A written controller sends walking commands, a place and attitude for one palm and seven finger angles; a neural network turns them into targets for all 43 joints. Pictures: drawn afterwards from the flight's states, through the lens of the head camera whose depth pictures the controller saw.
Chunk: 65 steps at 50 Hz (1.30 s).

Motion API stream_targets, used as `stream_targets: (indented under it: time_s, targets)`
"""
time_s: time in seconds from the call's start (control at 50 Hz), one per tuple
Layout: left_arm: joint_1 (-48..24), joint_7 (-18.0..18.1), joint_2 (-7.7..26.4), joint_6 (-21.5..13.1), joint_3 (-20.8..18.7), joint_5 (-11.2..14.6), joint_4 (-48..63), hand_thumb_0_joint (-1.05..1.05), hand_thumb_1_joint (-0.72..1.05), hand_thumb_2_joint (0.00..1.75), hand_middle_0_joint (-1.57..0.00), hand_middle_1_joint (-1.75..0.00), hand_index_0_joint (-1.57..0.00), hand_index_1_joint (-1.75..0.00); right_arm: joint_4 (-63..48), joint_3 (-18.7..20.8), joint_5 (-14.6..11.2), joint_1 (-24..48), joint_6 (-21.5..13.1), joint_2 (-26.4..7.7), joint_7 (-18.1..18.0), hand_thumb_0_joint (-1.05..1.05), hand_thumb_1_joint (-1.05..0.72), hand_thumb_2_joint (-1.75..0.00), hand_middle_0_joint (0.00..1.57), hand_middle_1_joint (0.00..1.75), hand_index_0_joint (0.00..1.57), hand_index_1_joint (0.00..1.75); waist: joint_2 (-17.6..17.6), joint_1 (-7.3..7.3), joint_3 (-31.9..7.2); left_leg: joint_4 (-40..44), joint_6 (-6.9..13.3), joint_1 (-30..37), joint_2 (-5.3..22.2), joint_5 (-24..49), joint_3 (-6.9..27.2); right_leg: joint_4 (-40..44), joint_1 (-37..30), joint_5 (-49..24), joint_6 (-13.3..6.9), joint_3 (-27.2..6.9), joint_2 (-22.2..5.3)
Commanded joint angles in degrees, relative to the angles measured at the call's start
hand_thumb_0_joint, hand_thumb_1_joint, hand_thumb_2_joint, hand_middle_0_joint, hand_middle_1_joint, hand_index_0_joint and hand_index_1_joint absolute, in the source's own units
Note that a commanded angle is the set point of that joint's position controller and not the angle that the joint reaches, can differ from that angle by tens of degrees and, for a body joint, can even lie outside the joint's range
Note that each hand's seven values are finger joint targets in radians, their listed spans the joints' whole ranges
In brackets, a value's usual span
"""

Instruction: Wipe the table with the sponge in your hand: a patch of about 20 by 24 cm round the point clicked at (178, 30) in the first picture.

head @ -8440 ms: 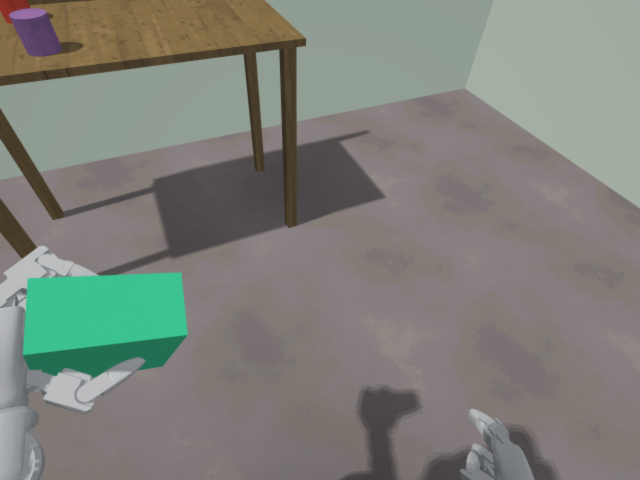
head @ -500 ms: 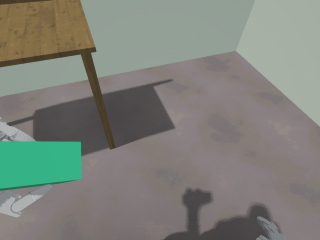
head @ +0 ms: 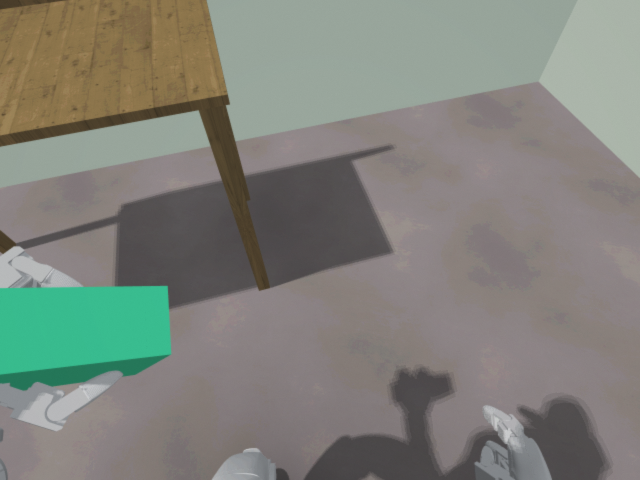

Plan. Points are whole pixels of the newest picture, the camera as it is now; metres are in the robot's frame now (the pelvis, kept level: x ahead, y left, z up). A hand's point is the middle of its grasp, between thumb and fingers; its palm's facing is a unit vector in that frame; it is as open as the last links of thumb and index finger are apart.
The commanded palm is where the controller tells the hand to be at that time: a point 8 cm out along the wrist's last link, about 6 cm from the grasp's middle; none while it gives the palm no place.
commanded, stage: take the last steps up to it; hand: left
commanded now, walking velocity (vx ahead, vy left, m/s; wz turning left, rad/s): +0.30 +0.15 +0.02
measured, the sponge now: (104, 338) +0.22 +0.21 +0.13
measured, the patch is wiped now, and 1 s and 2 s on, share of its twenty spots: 0.00 0.00 0.00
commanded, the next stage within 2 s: come to a stop and stand still in 1.48 s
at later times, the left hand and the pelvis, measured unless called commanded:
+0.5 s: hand (69, 214) +0.34 +0.28 +0.16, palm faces +0.38 -0.75 -0.55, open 10.2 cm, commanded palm +0.28 +0.32 +0.17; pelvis +0.12 +0.04 -0.02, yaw +1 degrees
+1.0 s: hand (47, 132) +0.47 +0.37 +0.16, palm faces +0.40 -0.81 -0.43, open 10.2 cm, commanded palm +0.40 +0.40 +0.17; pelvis +0.23 +0.12 -0.02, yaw -1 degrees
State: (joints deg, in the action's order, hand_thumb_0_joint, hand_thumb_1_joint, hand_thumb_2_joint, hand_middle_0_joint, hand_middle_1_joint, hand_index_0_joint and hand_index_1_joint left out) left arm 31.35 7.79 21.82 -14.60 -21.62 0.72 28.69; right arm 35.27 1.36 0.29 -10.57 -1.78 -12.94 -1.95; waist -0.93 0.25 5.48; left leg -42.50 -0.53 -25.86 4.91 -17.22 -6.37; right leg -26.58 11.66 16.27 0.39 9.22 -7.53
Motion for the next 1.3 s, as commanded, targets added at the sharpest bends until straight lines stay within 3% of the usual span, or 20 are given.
stream_targets:
  time_s: [0.0, 0.06, 0.08, 0.1, 0.2, 0.36, 0.4, 0.42, 0.44, 0.58, 0.74, 0.8, 0.82, 0.84, 0.86, 0.92, 1.12, 1.14, 1.2, 1.28]
  targets:
    - [-6.0, 2.9, 8.9, -2.0, -6.3, 0.2, 13.8, 0.00, 0.10, 1.30, -1.20, -1.60, -1.20, -1.60, -9.3, 2.2, 0.0, 3.8, -3.5, -3.2, -0.9, 0.00, -0.90, -0.90, 0.20, 0.30, 0.20, 0.30, -10.1, 0.92, -12.0, 11.7, 0.1, 7.6, -3.5, 3.2, -5.8, 3.6, -8.0, -18.8, -6.0, -9.1, -10.2]
    - [-8.9, 3.1, 8.9, -2.5, -5.4, 0.1, 17.2, 0.00, 0.10, 1.30, -1.20, -1.60, -1.20, -1.60, -9.6, 3.6, -0.5, 1.6, -4.1, -5.2, -1.9, 0.00, -0.90, -0.90, 0.20, 0.30, 0.20, 0.30, 3.2, -1.58, -15.6, 19.3, 2.4, 25.1, -0.2, 10.0, -1.7, -16.3, 1.2, -16.6, -1.5, -3.1, -4.5]
    - [-8.6, 3.2, 8.6, -3.1, -5.7, 0.1, 18.8, 0.00, 0.10, 1.30, -1.20, -1.60, -1.20, -1.60, -9.6, 4.2, -0.5, 2.0, -4.1, -6.6, -1.8, 0.00, -0.90, -0.90, 0.20, 0.30, 0.20, 0.30, 16.9, -1.47, -17.1, 19.2, 7.9, 33.8, 11.1, 23.0, 13.2, -29.1, 14.6, 5.9, 1.3, 0.2, 1.4]
    - [-8.5, 3.3, 9.4, -3.6, -5.4, -0.7, 19.7, 0.00, 0.10, 1.30, -1.20, -1.60, -1.20, -1.60, -10.3, 4.1, -0.8, 1.8, -4.5, -6.0, -1.3, 0.00, -0.90, -0.90, 0.20, 0.30, 0.20, 0.30, 18.2, -0.72, -17.1, 21.3, 12.8, 35.0, 17.4, 31.8, 22.2, -39.9, 20.4, 21.7, 0.6, -3.0, 3.9]
    - [-4.8, 2.3, 9.9, -3.0, -6.8, 0.3, 21.1, 0.00, 0.10, 1.30, -1.20, -1.60, -1.20, -1.60, -7.7, 3.2, -1.7, 2.8, -6.5, -4.6, -0.3, 0.00, -0.90, -0.90, 0.20, 0.30, 0.20, 0.30, 14.9, -0.46, -10.3, 23.2, 12.9, 25.0, 13.1, 20.7, 12.6, -37.5, 26.0, 12.3, 1.4, -4.5, 0.0]
    - [-1.3, 1.7, 8.4, -0.9, -7.7, 1.4, 10.2, 0.00, 0.10, 1.30, -1.20, -1.60, -1.20, -1.60, -6.9, 1.9, -1.1, 2.6, -5.9, -4.5, -1.2, 0.00, -0.90, -0.90, 0.20, 0.30, 0.20, 0.30, 9.3, 0.03, -11.9, 15.6, 7.0, 14.9, 9.2, 19.4, 2.4, -5.9, 1.2, 0.5, 1.0, 3.8, 5.9]
    - [-3.9, 1.4, 9.2, -0.2, -7.7, 0.7, 6.5, 0.00, 0.10, 1.30, -1.20, -1.60, -1.20, -1.60, -6.6, 2.2, -1.3, 2.8, -4.6, -4.1, -1.4, 0.00, -0.90, -0.90, 0.20, 0.30, 0.20, 0.30, -4.0, 0.48, -13.9, -2.4, 4.5, 5.7, 4.8, 10.4, -1.3, 2.7, -10.3, -5.7, -2.3, -6.4, -2.0]
    - [-5.1, 1.2, 11.0, -0.2, -8.7, 0.3, 5.2, 0.00, 0.10, 1.30, -1.20, -1.60, -1.20, -1.60, -7.7, 2.0, -1.0, 3.9, -4.0, -3.4, -1.3, 0.00, -0.90, -0.90, 0.20, 0.30, 0.20, 0.30, -17.2, 0.44, -13.7, -17.2, 1.6, -9.2, -3.0, -9.2, -2.8, 6.7, -17.5, -12.6, -8.5, -29.8, -15.0]
    - [-4.0, 1.1, 10.5, 0.0, -9.4, 1.2, 1.6, 0.00, 0.10, 1.30, -1.20, -1.60, -1.20, -1.60, -8.1, 1.8, -0.8, 4.6, -3.6, -4.1, -0.7, 0.00, -0.90, -0.90, 0.20, 0.30, 0.20, 0.30, -16.8, 0.92, -12.2, -28.1, 0.6, -15.3, -3.3, -14.2, 4.7, 9.8, -17.1, -13.6, -11.5, -39.4, -22.2]
    - [-9.2, 0.9, 9.6, -4.2, -5.2, 0.2, 13.0, 0.00, 0.10, 1.30, -1.20, -1.60, -1.20, -1.60, -6.5, 1.2, -0.2, 5.8, -2.7, -4.2, 0.3, 0.00, -0.90, -0.90, 0.20, 0.30, 0.20, 0.30, -4.4, -0.51, -8.0, -23.5, -1.2, -12.3, 2.2, 1.1, 5.5, 8.2, -5.5, -22.7, -7.5, -10.1, -13.5]
    - [-1.2, 3.4, 10.9, -2.8, -9.9, 0.8, 14.9, 0.00, 0.10, 1.30, -1.20, -1.60, -1.20, -1.60, -9.7, 2.8, -0.3, 2.7, -3.4, -3.2, -0.4, 0.00, -0.90, -0.90, 0.20, 0.30, 0.20, 0.30, -9.5, 1.20, -12.3, 7.5, -0.1, 3.0, -1.3, 2.7, -3.8, 3.0, -10.4, -28.9, -7.1, -7.3, -12.2]
    - [-4.7, 3.3, 9.5, -3.0, -8.9, 0.9, 15.2, 0.00, 0.10, 1.30, -1.20, -1.60, -1.20, -1.60, -10.0, 3.7, -0.5, 1.4, -3.3, -4.2, -1.4, 0.00, -0.90, -0.90, 0.20, 0.30, 0.20, 0.30, -2.6, -0.61, -14.2, 17.9, 0.1, 16.8, -3.1, 8.8, -6.5, -7.6, -4.6, -21.1, -3.5, -3.9, -7.1]
    - [-5.8, 3.2, 9.0, -3.5, -8.3, 1.0, 14.7, 0.00, 0.10, 1.30, -1.20, -1.60, -1.20, -1.60, -9.9, 4.1, -0.8, 0.5, -3.3, -5.0, -1.7, 0.00, -0.90, -0.90, 0.20, 0.30, 0.20, 0.30, 6.4, -1.58, -15.8, 19.3, 1.9, 24.5, 0.5, 10.6, -1.5, -17.8, 1.8, -14.6, -1.6, -2.0, -4.0]
    - [-5.3, 2.8, 6.8, -3.7, -6.0, 1.3, 14.0, 0.00, 0.10, 1.30, -1.20, -1.60, -1.20, -1.60, -10.3, 4.7, -1.0, 0.9, -3.4, -6.7, -1.6, 0.00, -0.90, -0.90, 0.20, 0.30, 0.20, 0.30, 19.7, -1.40, -15.0, 21.0, 7.4, 30.7, 13.1, 20.6, 16.6, -30.8, 15.5, 14.4, 0.9, 0.2, 2.4]
    - [-6.1, 3.2, 8.9, -4.0, -7.0, 0.4, 13.1, 0.00, 0.10, 1.30, -1.20, -1.60, -1.20, -1.60, -11.1, 4.1, -1.0, 0.5, -3.9, -6.0, -1.2, 0.00, -0.90, -0.90, 0.20, 0.30, 0.20, 0.30, 16.2, -1.01, -14.6, 23.3, 12.4, 28.4, 18.5, 25.1, 25.8, -41.3, 19.4, 23.1, 0.1, -4.4, 5.3]
    - [-8.7, 2.1, 11.4, -3.6, -8.4, 0.9, 11.6, 0.00, 0.10, 1.30, -1.20, -1.60, -1.20, -1.60, -8.6, 3.6, -1.3, 2.4, -4.5, -5.3, -1.2, 0.00, -0.90, -0.90, 0.20, 0.30, 0.20, 0.30, 13.6, -0.79, -10.8, 24.6, 14.7, 20.4, 16.1, 10.9, 19.6, -43.3, 23.7, 15.5, 1.0, -6.7, 0.5]
    - [-3.2, 2.3, 9.7, -1.0, -8.0, 1.3, 13.6, 0.00, 0.10, 1.30, -1.20, -1.60, -1.20, -1.60, -7.3, 1.2, -1.0, 2.2, -6.6, -4.2, -1.4, 0.00, -0.90, -0.90, 0.20, 0.30, 0.20, 0.30, 10.1, 0.24, -13.4, 17.3, 6.7, 14.5, 9.3, 14.9, 4.4, -5.1, 1.4, 2.1, 1.1, 1.4, 4.8]
    - [-3.5, 2.3, 10.1, -0.7, -8.7, 1.1, 11.2, 0.00, 0.10, 1.30, -1.20, -1.60, -1.20, -1.60, -7.3, 1.3, -0.8, 2.4, -5.8, -4.3, -1.6, 0.00, -0.90, -0.90, 0.20, 0.30, 0.20, 0.30, 6.4, 0.32, -13.8, 13.2, 5.4, 10.8, 8.3, 10.4, 3.4, -0.5, -3.2, -2.3, 0.1, -0.7, 3.1]
    - [-7.4, 2.1, 11.5, -0.5, -10.1, 1.7, 3.8, 0.00, 0.10, 1.30, -1.20, -1.60, -1.20, -1.60, -7.8, 1.1, -0.5, 3.9, -4.6, -3.6, -1.0, 0.00, -0.90, -0.90, 0.20, 0.30, 0.20, 0.30, -16.8, 0.36, -10.7, -18.7, -0.3, -11.7, -3.0, -14.5, 3.2, 10.4, -11.7, -13.7, -11.2, -36.4, -21.5]
    - [-6.2, 1.1, 8.7, -2.3, -7.1, 0.8, 2.5, 0.00, 0.10, 1.30, -1.20, -1.60, -1.20, -1.60, -5.9, 0.5, -0.5, 4.8, -2.6, -3.5, -0.4, 0.00, -0.90, -0.90, 0.20, 0.30, 0.20, 0.30, -7.1, -0.02, -7.8, -25.8, -1.8, -13.5, -0.2, -5.3, 6.9, 6.5, -9.1, -28.7, -8.1, -17.8, -15.0]
